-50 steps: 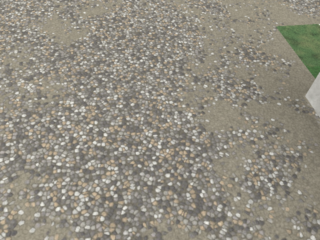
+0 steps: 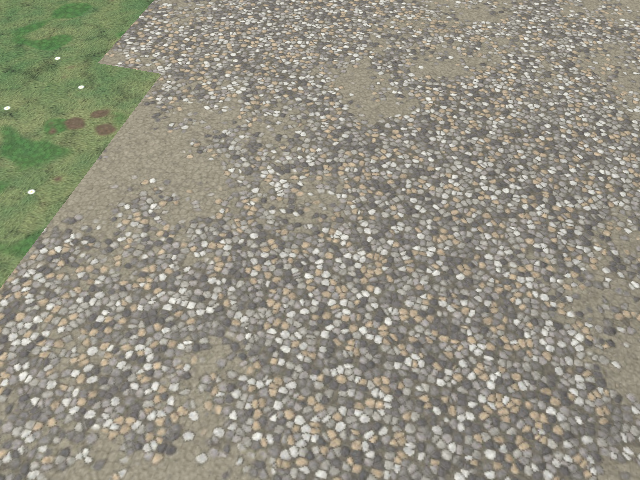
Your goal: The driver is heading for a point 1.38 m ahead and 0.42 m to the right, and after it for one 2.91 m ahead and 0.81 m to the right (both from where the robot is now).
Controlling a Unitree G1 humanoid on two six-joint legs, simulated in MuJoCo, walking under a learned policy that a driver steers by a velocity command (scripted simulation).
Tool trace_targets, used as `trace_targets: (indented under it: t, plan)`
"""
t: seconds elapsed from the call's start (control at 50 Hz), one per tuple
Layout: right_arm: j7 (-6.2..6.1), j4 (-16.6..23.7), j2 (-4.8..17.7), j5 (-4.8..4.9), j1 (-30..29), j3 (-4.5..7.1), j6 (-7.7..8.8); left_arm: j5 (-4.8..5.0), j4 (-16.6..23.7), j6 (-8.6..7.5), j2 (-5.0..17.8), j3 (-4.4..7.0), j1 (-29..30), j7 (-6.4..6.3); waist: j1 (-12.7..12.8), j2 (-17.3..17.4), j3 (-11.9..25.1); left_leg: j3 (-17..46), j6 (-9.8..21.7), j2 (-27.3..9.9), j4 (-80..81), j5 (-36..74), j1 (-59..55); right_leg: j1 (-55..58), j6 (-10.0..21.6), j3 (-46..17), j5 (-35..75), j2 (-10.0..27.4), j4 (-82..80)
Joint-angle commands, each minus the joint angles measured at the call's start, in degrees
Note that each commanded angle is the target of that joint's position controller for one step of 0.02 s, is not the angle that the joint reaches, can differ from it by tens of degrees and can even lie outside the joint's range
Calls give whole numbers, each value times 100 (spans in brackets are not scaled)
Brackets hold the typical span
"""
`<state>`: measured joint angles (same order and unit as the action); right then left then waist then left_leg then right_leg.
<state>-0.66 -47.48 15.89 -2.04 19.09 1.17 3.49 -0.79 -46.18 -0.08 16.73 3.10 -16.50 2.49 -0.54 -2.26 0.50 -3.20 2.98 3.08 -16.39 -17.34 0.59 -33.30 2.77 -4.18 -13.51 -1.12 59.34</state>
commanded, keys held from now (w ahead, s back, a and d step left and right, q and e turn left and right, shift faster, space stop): w+e+shift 0.56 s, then w+shift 0.20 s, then w+q+shift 0.24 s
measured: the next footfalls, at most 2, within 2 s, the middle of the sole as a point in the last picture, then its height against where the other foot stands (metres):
right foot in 0.30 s outside the picture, level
left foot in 0.74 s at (401, 348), level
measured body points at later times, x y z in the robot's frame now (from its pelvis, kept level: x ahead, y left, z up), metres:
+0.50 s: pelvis +0.36 -0.11 -0.01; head +0.38 -0.11 +0.44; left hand +0.50 +0.15 -0.14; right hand +0.42 -0.40 -0.10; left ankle +0.47 +0.05 -0.65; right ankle +0.32 -0.11 -0.74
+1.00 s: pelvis +0.80 -0.30 +0.00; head +0.81 -0.31 +0.45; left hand +1.13 -0.26 -0.05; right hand +0.56 -0.47 -0.13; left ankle +0.80 -0.17 -0.74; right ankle +0.82 -0.48 -0.69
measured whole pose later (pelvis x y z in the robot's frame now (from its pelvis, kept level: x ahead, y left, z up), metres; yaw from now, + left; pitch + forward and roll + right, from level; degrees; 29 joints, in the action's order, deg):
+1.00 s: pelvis +0.80 -0.30 +0.00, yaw -33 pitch +2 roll +2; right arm 0.5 -53.3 16.4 -0.9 33.4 3.2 4.4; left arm -3.5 -36.5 -4.4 16.0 -1.2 -0.3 3.2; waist -5.1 -1.6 -0.1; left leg 3.6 2.8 5.1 -18.4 -16.0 4.1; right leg -37.8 1.4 -2.9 -10.7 3.7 50.9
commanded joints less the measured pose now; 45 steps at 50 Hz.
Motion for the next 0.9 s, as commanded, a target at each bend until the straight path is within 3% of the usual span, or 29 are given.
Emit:
trace_targets:
  t: [0.02, 0.08, 0.16, 0.22, 0.26, 0.28, 0.3, 0.32, 0.34, 0.36, 0.38, 0.4, 0.42, 0.46, 0.5, 0.54, 0.62, 0.66, 0.68, 0.7, 0.72, 0.74, 0.76, 0.78, 0.8, 0.82, 0.84, 0.86, 0.9]
  plan:
    - [8, 195, 723, 36, 92, 164, 202, -75, 527, -46, 465, 118, 763, 128, -205, 693, -722, 821, 264, -1560, 1215, -102, -501, -1966, -68, 5, 523, 325, 671]
    - [71, 15, 618, 1, 381, 134, 269, -52, 723, -13, 378, 69, 1283, 204, -299, 676, -1011, 133, 202, -1416, 1381, 557, -297, -2080, -25, 322, 869, 356, 451]
    - [19, -250, 552, 12, 672, 78, 332, -94, 1072, -33, 165, -99, 2055, 339, -382, 548, -1278, -641, -16, -1370, 1405, 2478, -426, -1775, 234, 1136, 1014, 385, -674]
    - [-104, -316, 849, -14, 714, 113, 318, -44, 1123, -11, 184, -160, 1900, 308, -47, 817, -712, -1123, -220, -1497, 418, 7343, -716, -268, 634, 1842, 729, -199, -1405]
    - [-225, -225, 1241, -90, 439, 239, 142, -20, 786, -8, 534, -34, 539, 224, 780, 1133, 137, -1093, -207, -1775, -1516, 8992, -854, 1099, 901, 1735, -10, -552, -1455]
    - [-217, -103, 1412, -124, 194, 307, 65, -3, 429, -34, 838, 123, -666, 151, 1329, 1152, 736, -949, -77, -1870, -3007, 8762, -365, 2409, 1100, 1453, -503, -677, -1551]
    - [-133, -29, 1380, -88, 7, 322, 64, -29, 122, -69, 1155, 313, -1617, 39, 1751, 769, 1057, -975, -20, -1523, -4993, 6674, 747, 3945, 1305, 837, -545, -552, -2339]
    - [41, 262, 469, -39, -177, 113, 197, 34, 149, 38, 1607, 488, -1033, -101, 1035, -1008, 850, -708, -254, -235, -7305, -241, 3442, 5239, 1714, -1485, -1566, 663, -2860]
    - [98, 884, 607, 68, -368, 64, 382, -26, 355, 73, 1962, 548, -805, -66, 868, -827, 1637, 592, -273, 43, -8259, -549, 4791, 5862, 2596, -4220, -2077, 1503, -3953]
    - [97, 981, 792, 9, -877, 61, 489, -11, 310, 44, 1653, 523, -882, -116, 977, 130, 1087, 960, -201, -368, -7843, -109, 5116, 5437, 2333, -4143, -1985, 1554, -4460]
    - [97, 984, 750, 33, -765, 27, 539, -11, 152, -5, 1326, 444, -848, -167, 582, 573, 249, 907, -196, -617, -7130, 79, 4878, 4327, 2104, -3666, -1502, 1460, -4677]
    - [83, 977, 690, -53, -804, 1, 483, -43, 137, -89, 1113, 379, -608, -207, 283, 858, -127, 889, -261, -850, -6562, -6, 4474, 3433, 1881, -3091, -1033, 1161, -4735]
    - [92, 933, 642, -189, -628, -33, 351, -59, 196, -168, 1034, 318, -344, -258, 5, 869, -368, 870, -361, -929, -6343, -156, 4158, 2771, 1809, -2588, -646, 853, -4738]
    - [133, 981, 562, -295, -546, -68, 87, 26, 230, -317, 888, 227, -231, -245, -226, 686, -584, 709, -552, -1105, -5717, -378, 3886, 1835, 1770, -2055, -458, 472, -4920]
    - [181, 1373, 497, -259, -1331, -130, 6, 75, 243, -432, 972, 238, -288, -213, -100, 514, -904, 373, -696, -1136, -4675, 182, 3756, 1103, 1710, -1755, -45, 195, -5257]
    - [246, 1624, 388, -151, -1960, -198, 31, 61, 228, -465, 988, 269, -438, -204, 126, 341, -978, 251, -741, -1001, -3485, 1301, 3387, 924, 1491, -1568, 828, -34, -5233]
    - [283, 1711, 318, -21, -2295, -234, 105, 173, 20, -513, 1032, 300, -941, -198, 551, 25, -478, 45, -388, -584, -1914, 2758, 2624, 2111, 1081, -1412, 3141, 154, -5036]
    - [229, 1648, 455, -53, -2136, -172, 129, 146, -89, -543, 1103, 295, -992, -253, 492, 9, -177, -14, -199, -312, -1446, 2535, 2209, 2973, 898, -1318, 4612, 267, -4553]
    - [175, 1531, 655, -50, -1703, -80, 142, 88, -113, -552, 1264, 318, -967, -288, 261, -152, 150, 48, -117, -141, -1402, 2099, 1768, 3387, 783, -1372, 5490, 405, -3952]
    - [96, 1308, 968, 18, -901, 66, 156, -30, -117, -545, 1459, 349, -830, -296, -195, -265, 630, 147, -24, -59, -1464, 1484, 1055, 3596, 670, -1371, 5988, 511, -2971]
    - [-15, 987, 1167, 76, 261, 187, 142, -117, -88, -531, 1481, 352, -462, -285, -932, -228, 1066, 119, 40, -241, -1359, 1220, -69, 3185, 589, -1176, 5656, 372, -1599]
    - [-152, 732, 1493, -19, 1427, 333, 135, -194, 2, -575, 981, 234, -311, -301, -1362, 170, 1590, 954, 146, -1031, -1746, -398, -1387, 2114, 564, -881, 4009, 96, 367]
    - [-90, 666, 1997, -254, 1135, 455, 163, 163, 242, -582, -20, -16, -1397, -221, -318, 2451, 2164, 4608, 1038, -2808, -713, -1410, -2629, 40, 254, -441, -1272, -865, 2421]
    - [49, 714, 1498, -89, 784, 446, 120, 3, 168, -593, 498, -48, -911, -244, -549, 1600, 1849, 5513, 1135, -2469, -25, -2102, -2228, -592, 407, -477, -949, -561, 2531]
    - [100, 677, 1076, -27, 308, 378, 147, -22, 260, -569, 654, -6, -234, -212, -435, 902, 911, 4439, 1127, -2206, 19, -1792, -1371, -777, 415, -497, -343, -233, 2307]
    - [143, 556, 815, -15, 239, 336, 149, -106, 382, -567, 667, -40, 215, -164, -402, 310, 496, 3785, 1107, -1956, 45, -1108, -674, -692, 403, -398, -214, -88, 2033]
    - [148, 387, 630, -8, 375, 271, 157, -201, 533, -547, 582, -67, 556, -113, -309, 233, 198, 3262, 1003, -1664, 83, -586, -208, -655, 391, -336, -271, 58, 1747]
    - [139, 206, 488, 18, 477, 214, 166, -278, 674, -500, 438, -124, 549, -61, -73, 496, 9, 3061, 1037, -1497, 163, -323, 189, -622, 307, -257, -382, 178, 1511]
    - [137, -2, 481, 123, 719, 213, 222, -374, 883, -438, 259, -226, 748, -28, 99, 607, -260, 2893, 1128, -1342, 400, 3, 513, -866, 121, -129, -663, 398, 995]
Over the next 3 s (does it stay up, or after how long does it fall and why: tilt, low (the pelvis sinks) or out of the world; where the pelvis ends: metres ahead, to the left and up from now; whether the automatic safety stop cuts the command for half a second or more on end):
stays up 1.54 -0.65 0.00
